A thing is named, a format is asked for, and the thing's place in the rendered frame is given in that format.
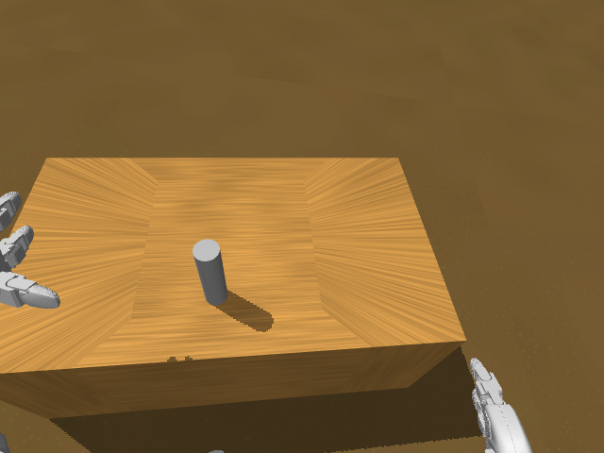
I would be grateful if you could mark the left robot hand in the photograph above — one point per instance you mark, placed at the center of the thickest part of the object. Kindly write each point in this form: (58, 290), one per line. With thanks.
(15, 289)

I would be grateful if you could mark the can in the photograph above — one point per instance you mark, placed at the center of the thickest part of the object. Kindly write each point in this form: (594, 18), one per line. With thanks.
(208, 260)

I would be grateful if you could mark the right robot hand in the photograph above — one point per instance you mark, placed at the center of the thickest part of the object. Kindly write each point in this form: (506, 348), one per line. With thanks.
(498, 421)

